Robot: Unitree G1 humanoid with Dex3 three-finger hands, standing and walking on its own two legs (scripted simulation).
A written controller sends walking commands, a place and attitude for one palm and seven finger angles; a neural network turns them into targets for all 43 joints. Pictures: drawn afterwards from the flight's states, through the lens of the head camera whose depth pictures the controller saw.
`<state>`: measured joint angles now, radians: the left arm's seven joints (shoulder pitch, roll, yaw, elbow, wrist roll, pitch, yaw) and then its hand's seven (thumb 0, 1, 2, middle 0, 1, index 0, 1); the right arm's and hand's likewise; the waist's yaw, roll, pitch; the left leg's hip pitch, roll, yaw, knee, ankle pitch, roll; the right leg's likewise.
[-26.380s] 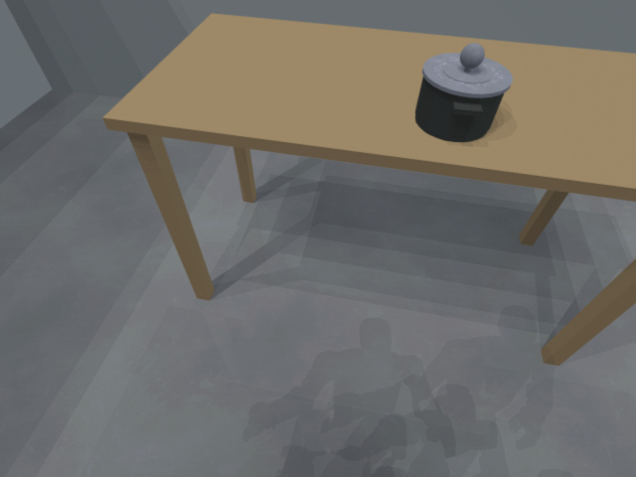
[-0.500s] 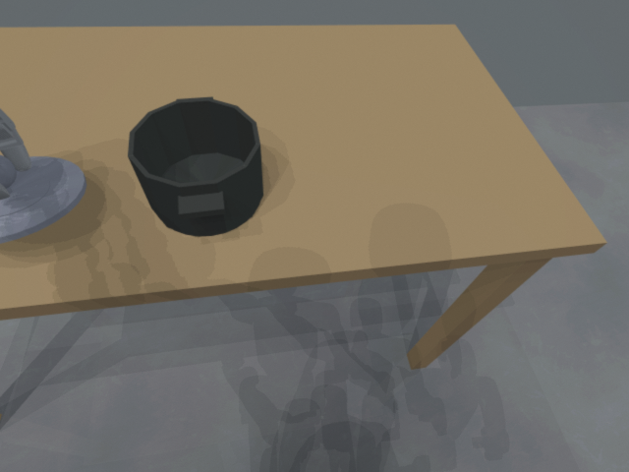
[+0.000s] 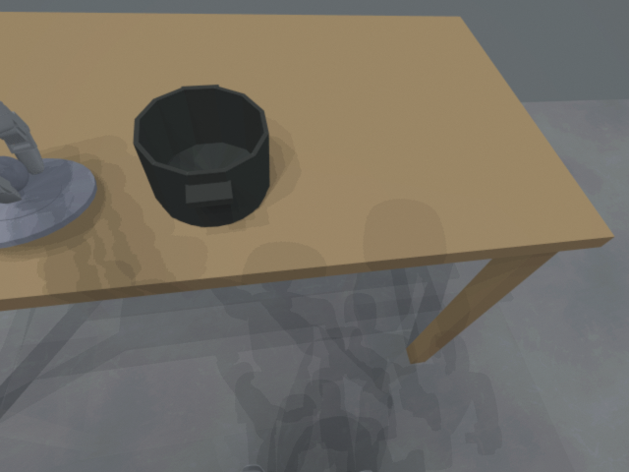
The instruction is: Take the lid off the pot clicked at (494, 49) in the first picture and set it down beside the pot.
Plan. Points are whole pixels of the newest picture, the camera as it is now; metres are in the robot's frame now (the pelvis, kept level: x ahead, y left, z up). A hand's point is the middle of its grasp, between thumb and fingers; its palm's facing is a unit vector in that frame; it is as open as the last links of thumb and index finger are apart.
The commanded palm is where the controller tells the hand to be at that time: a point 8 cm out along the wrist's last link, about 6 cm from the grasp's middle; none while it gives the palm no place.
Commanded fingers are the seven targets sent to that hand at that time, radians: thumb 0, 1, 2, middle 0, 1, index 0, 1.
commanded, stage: lower the lid onto the table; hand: left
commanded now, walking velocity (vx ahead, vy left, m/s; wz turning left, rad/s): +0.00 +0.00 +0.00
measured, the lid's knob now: (5, 174) +0.47 +0.36 +0.08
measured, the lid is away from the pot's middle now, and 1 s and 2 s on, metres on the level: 0.24 0.25 0.25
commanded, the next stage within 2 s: open the fingers wide in 0.30 s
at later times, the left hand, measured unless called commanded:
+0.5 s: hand out of the picture +0.45 +0.36 +0.09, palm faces -0.45 -0.14 -0.88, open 6.9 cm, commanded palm +0.47 +0.35 +0.15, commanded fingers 0.00 0.68 0.71 -0.82 -1.06 -0.78 -1.04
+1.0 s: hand out of the picture +0.43 +0.36 +0.09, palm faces -0.42 -0.13 -0.90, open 7.7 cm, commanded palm +0.46 +0.35 +0.15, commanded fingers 0.00 0.18 0.65 -0.47 -0.93 -0.46 -0.92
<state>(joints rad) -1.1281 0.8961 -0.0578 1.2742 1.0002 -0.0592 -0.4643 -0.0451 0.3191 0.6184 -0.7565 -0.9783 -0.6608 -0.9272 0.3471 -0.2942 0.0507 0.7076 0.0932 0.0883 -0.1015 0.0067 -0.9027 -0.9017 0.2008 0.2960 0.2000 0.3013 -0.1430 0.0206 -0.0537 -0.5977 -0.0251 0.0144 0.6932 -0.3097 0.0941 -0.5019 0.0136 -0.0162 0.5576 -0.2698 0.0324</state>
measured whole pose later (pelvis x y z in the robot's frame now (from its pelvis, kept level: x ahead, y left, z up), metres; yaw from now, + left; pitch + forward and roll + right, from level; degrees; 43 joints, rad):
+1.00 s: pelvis +0.00 +0.00 -0.01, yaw +0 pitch +14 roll -4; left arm -0.98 0.90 0.00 1.09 1.00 -0.15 -0.39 0.00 0.33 0.66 -0.61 -0.99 -0.56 -0.96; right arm 0.29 -0.29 0.04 0.66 0.10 0.18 -0.10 0.01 -0.90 -0.90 0.20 0.30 0.20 0.30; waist -0.11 0.02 -0.07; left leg -0.67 -0.02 0.00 0.76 -0.33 0.09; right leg -0.57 0.02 -0.03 0.62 -0.30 0.02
